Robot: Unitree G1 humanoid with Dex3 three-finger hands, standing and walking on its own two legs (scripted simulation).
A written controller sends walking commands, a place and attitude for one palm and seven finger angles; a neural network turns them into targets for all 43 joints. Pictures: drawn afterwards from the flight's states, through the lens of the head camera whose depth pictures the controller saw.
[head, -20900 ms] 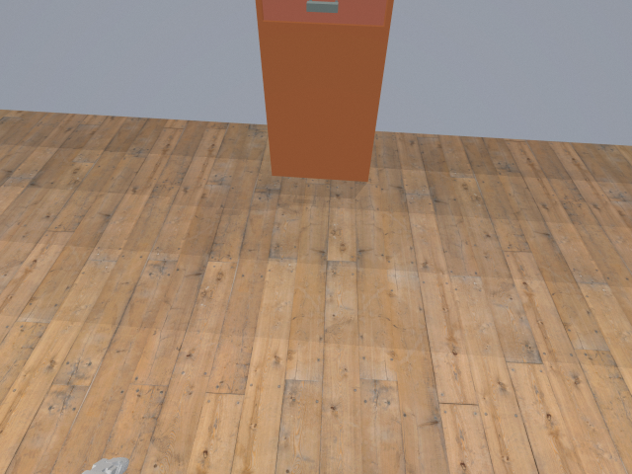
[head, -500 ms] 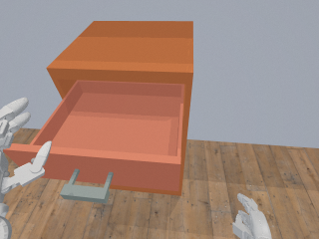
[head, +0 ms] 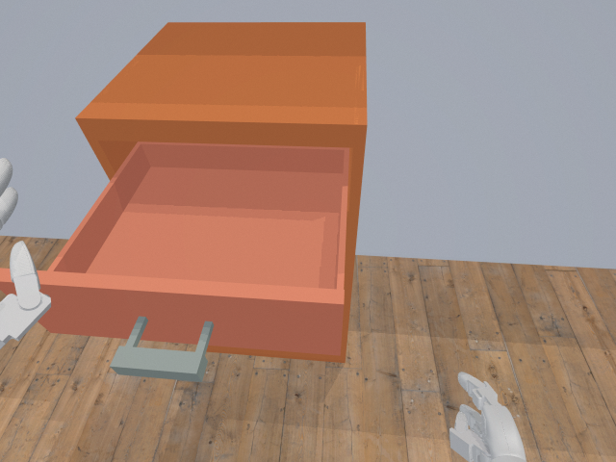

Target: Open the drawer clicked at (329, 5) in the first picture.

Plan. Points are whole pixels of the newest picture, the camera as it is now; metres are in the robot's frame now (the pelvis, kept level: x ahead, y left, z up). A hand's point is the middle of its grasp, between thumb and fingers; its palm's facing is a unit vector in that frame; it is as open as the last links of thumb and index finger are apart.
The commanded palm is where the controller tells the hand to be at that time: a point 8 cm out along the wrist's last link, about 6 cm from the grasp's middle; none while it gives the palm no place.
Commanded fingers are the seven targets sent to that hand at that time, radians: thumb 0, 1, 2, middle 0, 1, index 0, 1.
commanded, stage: step back with the hand held close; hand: left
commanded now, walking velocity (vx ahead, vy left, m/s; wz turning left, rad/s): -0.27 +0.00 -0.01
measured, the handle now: (167, 345) +0.25 +0.21 +0.03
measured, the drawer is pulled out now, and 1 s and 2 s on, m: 0.30 0.30 0.30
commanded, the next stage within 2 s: stop stepping back and stand still in 1.10 s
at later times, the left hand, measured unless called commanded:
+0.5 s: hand out of the picture +0.13 +0.25 +0.21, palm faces +0.40 -0.78 -0.48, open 7.4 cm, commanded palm +0.07 +0.30 +0.22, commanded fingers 0.00 0.90 0.90 -0.20 -0.30 -0.20 -0.30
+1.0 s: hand out of the picture +0.07 +0.23 +0.21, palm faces +0.28 -0.82 -0.50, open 7.4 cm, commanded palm +0.00 +0.30 +0.22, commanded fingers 0.00 0.90 0.90 -0.20 -0.30 -0.20 -0.30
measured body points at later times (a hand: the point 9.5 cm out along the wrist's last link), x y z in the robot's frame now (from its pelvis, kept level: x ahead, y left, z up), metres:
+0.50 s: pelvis -0.07 +0.02 -0.01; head -0.04 +0.03 +0.44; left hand +0.11 +0.29 +0.23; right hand +0.11 -0.21 -0.09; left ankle -0.01 +0.12 -0.74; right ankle -0.02 -0.10 -0.74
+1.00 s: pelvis -0.14 +0.02 -0.02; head -0.10 +0.04 +0.43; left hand +0.04 +0.27 +0.23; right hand +0.04 -0.21 -0.09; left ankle -0.06 +0.12 -0.72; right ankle -0.13 -0.10 -0.74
